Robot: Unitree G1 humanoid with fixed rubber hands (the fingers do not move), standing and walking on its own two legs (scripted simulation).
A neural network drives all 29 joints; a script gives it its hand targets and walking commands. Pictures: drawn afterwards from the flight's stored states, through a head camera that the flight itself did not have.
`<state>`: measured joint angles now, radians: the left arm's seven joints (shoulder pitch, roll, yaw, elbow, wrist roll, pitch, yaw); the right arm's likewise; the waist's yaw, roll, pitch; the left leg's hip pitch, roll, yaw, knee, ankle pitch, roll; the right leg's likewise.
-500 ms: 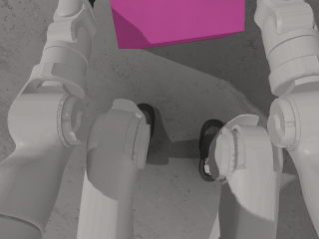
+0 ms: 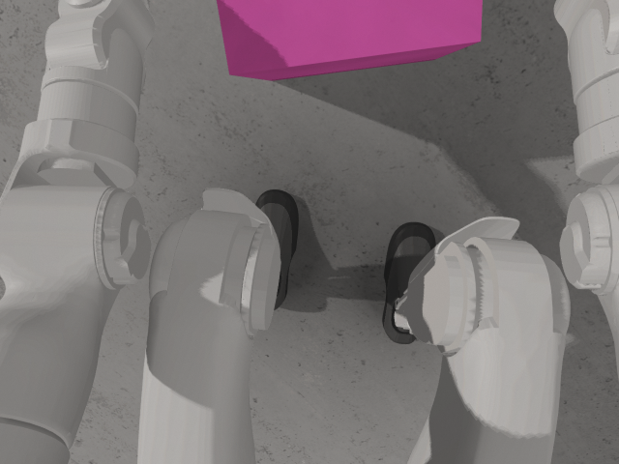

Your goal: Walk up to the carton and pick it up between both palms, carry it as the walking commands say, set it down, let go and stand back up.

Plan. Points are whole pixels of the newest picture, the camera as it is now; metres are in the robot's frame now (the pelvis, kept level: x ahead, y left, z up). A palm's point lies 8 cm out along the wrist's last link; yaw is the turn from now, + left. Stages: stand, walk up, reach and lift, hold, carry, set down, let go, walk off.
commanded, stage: set down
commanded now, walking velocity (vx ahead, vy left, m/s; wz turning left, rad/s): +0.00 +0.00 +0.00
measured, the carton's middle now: out of the picture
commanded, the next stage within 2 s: let go in 1.30 s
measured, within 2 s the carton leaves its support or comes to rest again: neither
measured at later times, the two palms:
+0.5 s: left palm out of the picture +0.52 +0.24 -0.05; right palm out of the picture +0.57 -0.16 -0.05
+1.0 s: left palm out of the picture +0.52 +0.24 +0.10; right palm out of the picture +0.58 -0.18 +0.11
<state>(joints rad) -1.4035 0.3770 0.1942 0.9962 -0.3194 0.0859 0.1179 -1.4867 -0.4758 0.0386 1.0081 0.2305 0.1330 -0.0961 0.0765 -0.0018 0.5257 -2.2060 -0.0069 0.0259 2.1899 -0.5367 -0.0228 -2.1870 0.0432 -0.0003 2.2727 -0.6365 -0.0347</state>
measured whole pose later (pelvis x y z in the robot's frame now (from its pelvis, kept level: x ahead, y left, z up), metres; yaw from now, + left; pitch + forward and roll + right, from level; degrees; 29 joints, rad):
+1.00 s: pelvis +0.00 -0.01 +0.23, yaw +0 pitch +28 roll +1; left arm -1.23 0.37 0.25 0.53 -0.23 0.42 0.11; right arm -1.40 -0.50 -0.11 0.71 0.18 0.41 -0.03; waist 0.08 -0.04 0.52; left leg -1.51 -0.04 -0.03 1.41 -0.39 -0.03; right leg -1.49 0.05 0.01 1.48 -0.47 -0.03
